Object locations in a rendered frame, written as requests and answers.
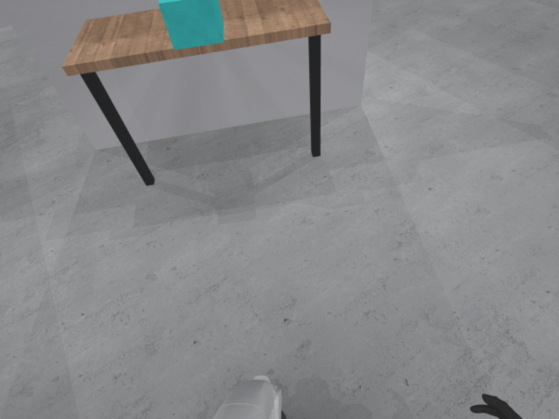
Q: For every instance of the table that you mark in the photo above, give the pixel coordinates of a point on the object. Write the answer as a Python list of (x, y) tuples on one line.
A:
[(142, 37)]

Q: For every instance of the left robot thigh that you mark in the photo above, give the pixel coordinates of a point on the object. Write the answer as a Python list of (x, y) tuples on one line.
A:
[(253, 399)]

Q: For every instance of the carton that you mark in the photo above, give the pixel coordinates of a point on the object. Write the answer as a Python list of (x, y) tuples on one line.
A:
[(192, 23)]

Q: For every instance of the robot right hand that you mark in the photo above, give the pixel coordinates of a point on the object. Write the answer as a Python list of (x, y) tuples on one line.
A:
[(495, 407)]

